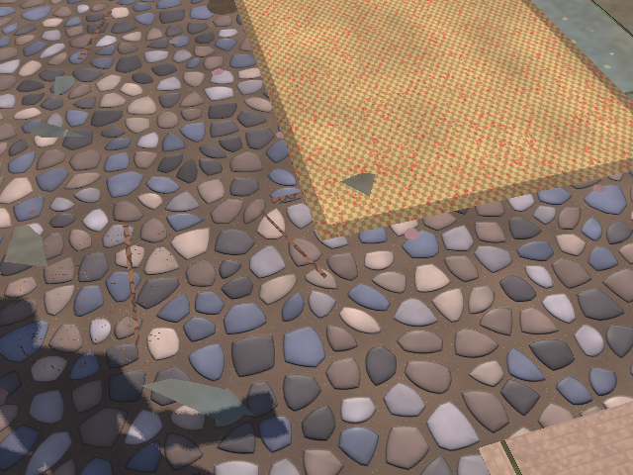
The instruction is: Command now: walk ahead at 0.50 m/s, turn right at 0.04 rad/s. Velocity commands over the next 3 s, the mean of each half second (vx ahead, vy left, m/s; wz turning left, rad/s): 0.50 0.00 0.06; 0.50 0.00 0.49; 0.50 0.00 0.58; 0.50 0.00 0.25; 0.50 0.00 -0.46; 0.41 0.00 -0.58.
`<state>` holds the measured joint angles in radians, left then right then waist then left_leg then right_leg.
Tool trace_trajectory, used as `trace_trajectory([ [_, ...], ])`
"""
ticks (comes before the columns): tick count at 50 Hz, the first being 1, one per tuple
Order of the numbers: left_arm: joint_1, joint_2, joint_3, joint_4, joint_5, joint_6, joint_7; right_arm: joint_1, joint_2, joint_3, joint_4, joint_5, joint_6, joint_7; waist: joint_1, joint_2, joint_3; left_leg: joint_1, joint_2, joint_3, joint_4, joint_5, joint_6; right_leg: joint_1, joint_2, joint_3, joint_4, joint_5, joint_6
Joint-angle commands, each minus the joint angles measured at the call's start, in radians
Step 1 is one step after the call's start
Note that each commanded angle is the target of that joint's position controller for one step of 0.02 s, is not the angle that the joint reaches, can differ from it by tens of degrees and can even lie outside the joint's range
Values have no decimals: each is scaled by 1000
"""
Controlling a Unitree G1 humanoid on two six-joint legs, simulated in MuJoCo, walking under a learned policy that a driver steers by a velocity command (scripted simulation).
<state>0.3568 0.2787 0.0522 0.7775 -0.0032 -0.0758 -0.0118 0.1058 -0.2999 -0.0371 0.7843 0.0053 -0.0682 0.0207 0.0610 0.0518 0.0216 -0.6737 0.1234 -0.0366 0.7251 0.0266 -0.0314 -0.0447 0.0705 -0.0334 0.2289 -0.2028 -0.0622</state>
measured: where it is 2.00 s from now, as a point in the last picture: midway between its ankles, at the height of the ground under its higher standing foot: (216, 259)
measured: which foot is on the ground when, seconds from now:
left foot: up 0.00-0.16, down 0.18-0.68, up 0.70-1.00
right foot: down 0.00-0.20, up 0.22-0.66, down 0.68-1.00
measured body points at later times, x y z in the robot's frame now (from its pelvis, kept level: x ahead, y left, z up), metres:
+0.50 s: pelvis +0.28 +0.06 +0.00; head +0.31 +0.07 +0.45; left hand +0.46 +0.32 -0.09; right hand +0.31 -0.22 -0.12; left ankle +0.25 +0.15 -0.75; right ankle +0.45 -0.12 -0.69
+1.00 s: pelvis +0.55 +0.03 +0.00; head +0.57 +0.04 +0.45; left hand +0.49 +0.32 -0.12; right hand +0.80 -0.16 -0.10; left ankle +0.63 +0.23 -0.68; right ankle +0.53 -0.09 -0.75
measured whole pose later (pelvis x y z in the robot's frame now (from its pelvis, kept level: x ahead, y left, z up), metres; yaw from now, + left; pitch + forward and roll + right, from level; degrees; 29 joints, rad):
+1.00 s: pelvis +0.55 +0.03 +0.00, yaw +20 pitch +1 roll -2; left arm 0.30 0.28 0.07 0.88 0.01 -0.09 0.00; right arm 0.17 -0.31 -0.08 0.71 0.02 -0.02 0.01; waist 0.07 0.05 0.04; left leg -0.68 0.11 -0.05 0.87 -0.08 0.00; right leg -0.03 0.01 -0.17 0.24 -0.22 -0.02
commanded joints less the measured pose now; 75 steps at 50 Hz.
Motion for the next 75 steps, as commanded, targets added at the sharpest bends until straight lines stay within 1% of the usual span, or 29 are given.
trace_trajectory([
  [1, -4, 179, 45, -34, -10, -12, 10, -102, -43, -1, -78, 6, -18, 14, 4, -100, 52, 70, -30, 19, -124, 100, 8, -74, -266, 117, -101, 183, -152],
  [6, 24, 195, 54, 17, -18, 14, 20, -123, -80, -11, -104, 5, -27, 34, -19, -114, 41, 81, -57, 17, -214, -51, 73, 102, -332, 140, 9, 326, -115],
  [9, 10, 161, 36, 12, -2, 31, 28, 195, -177, -60, -19, 0, -27, 18, -174, -91, -187, 580, -70, 34, -208, -55, 155, -14, -227, 54, 431, 558, -46],
  [10, 128, 63, 4, -16, 2, 15, 20, 308, -281, -85, -5, -17, -21, 11, -149, 120, -353, 993, 189, -393, -222, -192, 311, -413, -86, 4, 831, 189, 34],
  [11, 110, 67, -1, 1, -2, -5, 17, 338, -216, -69, 7, 4, -16, 14, -171, 211, -415, 1072, 256, -697, -394, -339, 364, -591, -2, 123, 1010, -367, 50],
  [12, 28, 155, 23, -21, -30, -20, 9, 278, -168, -50, 0, 11, -17, 13, -174, 134, -274, 975, 236, -599, -426, -439, 315, -697, -65, 168, 1087, -341, 34],
  [14, -92, 150, 22, -53, -26, -29, 11, 153, -119, -36, -20, -3, -16, 10, -126, 16, -81, 697, 165, -376, -476, -325, 270, -690, -159, 109, 992, -180, 23],
  [16, -68, 126, 26, -42, -7, -12, 15, 104, -84, -25, -27, -18, -24, 13, -71, 44, -47, 546, 109, -283, -530, -184, 261, -576, -200, 114, 906, -94, 33],
  [19, -82, 87, 18, -53, 9, 3, 22, 121, -113, -34, -11, -2, -33, 7, -49, 23, -25, 483, 89, -210, -580, -54, 293, -564, -201, 96, 791, -37, 72],
  [27, -370, 59, 2, -122, -6, -27, -2, 260, -160, -55, 38, 20, -5, -29, -136, 14, 22, 500, 44, -150, -547, -74, 239, -485, -118, 81, 322, 295, 117],
  [31, -368, 111, 18, -125, -12, -43, -12, 268, -168, -66, 40, 22, 13, -40, -104, 45, 13, 574, 88, -241, -447, -109, 208, -408, -110, 110, 241, 200, 84],
  [33, -218, 155, 43, -83, -8, -49, -4, 258, -139, -58, 31, 16, 20, -40, -24, 42, -63, 542, 33, -226, -289, -24, 170, -183, -105, 84, 196, 144, 39],
  [34, -69, 206, 60, -63, 10, -52, 4, 250, -79, -36, 8, 2, 19, -35, 43, -28, -199, 428, -36, -177, -35, -112, 136, 65, -232, 194, 227, 107, -19],
  [35, 24, 296, 84, -40, 19, -38, 7, 363, 11, -10, -28, 11, 4, -34, 13, -301, -346, 77, -184, -40, 311, -482, 67, 417, -465, 582, 168, -68, -155],
  [36, 31, 224, 66, -37, 10, -33, 1, 360, -56, -22, -26, 31, -3, -34, 22, -338, -343, -67, -143, -100, 487, -619, 60, 402, -499, 770, 77, -263, -185],
  [37, -29, 152, 45, -48, 5, -33, 1, 287, -137, -46, -34, 41, -2, -35, 28, -235, -203, -114, -97, -114, 540, -536, 64, 286, -460, 629, 57, -286, -142],
  [39, -132, 91, 26, -45, 8, -30, 1, 212, -125, -53, -49, 26, 9, -36, -11, -158, -69, -70, -34, -83, 490, -397, 52, 76, -378, 395, 16, -79, -105],
  [41, -173, 77, 24, -33, 16, -35, 3, 215, -88, -54, -58, 26, 28, -28, -47, -188, -27, 6, 4, -75, 438, -333, 44, -37, -337, 262, -38, 34, -95],
  [50, -145, 160, 54, 27, 7, -33, 18, 23, -24, -33, -150, 18, 39, 9, -10, -102, 38, 14, -2, 4, 50, -16, 34, -27, -323, -51, -104, 259, -104],
  [55, -86, 203, 68, 62, -18, -3, 20, -86, -40, -35, -214, 17, 43, 33, 7, -100, 68, 22, -35, 68, -79, -94, 84, 110, -364, -122, -36, 383, -71],
  [57, -96, 234, 78, 60, -29, 10, 24, -42, -73, -53, -219, 13, 50, 36, -39, -131, 18, 131, -96, 123, -88, -196, 125, 144, -364, -156, 96, 701, -51],
  [59, -114, 232, 75, 54, -36, 23, 28, 210, -154, -103, -156, 17, 59, 23, -185, -112, -120, 491, -184, 155, -162, -168, 190, 44, -315, -205, 449, 828, -6],
  [60, -88, 175, 52, 37, -2, 18, 29, 363, -240, -136, -120, 23, 71, 0, -234, 23, -208, 795, -61, -62, -182, -168, 250, -219, -266, -209, 770, 455, 42],
  [61, -7, 41, 8, -23, 29, -10, 14, 298, -334, -138, -142, 28, 55, 0, -96, 250, -304, 1063, 173, -650, -314, -375, 442, -641, -55, -70, 1083, -399, 95],
  [62, -131, 137, 23, -31, -12, -45, 1, 319, -235, -110, -166, 22, 37, 9, -184, 103, -359, 1067, 208, -767, -441, -483, 437, -742, -71, 119, 1160, -388, 77],
  [63, -211, 174, 33, -60, -43, -62, -4, 283, -189, -94, -156, 12, 20, 13, -181, 59, -210, 960, 182, -628, -457, -403, 388, -805, -112, 111, 1127, -283, 52],
  [65, -201, 160, 33, -41, -2, -69, 11, 162, -136, -77, -169, 10, 11, 8, -93, -35, -92, 692, 98, -418, -457, -178, 330, -683, -182, 115, 954, -148, 54],
  [68, -164, 142, 37, -37, 14, -37, 9, 123, -123, -69, -187, -1, 6, -6, -42, -10, -70, 530, 53, -320, -502, 10, 331, -568, -192, 106, 841, -77, 92],
  [75, -395, 73, 8, -110, 9, -31, -2, 225, -163, -83, -140, 13, 14, -38, -119, 19, -2, 417, -35, -214, -501, -78, 254, -484, -100, 82, 376, 299, 135],
])
Next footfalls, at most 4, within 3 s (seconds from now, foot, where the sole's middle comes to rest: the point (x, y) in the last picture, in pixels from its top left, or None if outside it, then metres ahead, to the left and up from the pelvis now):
0.18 left None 0.29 0.15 -0.78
0.68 right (396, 438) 0.57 -0.08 -0.78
1.20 left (250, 358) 0.75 0.26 -0.78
1.68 right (265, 243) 1.10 0.26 -0.78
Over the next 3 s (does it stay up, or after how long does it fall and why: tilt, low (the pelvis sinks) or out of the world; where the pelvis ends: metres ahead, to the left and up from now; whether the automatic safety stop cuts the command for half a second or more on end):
stays up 1.46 0.59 -0.01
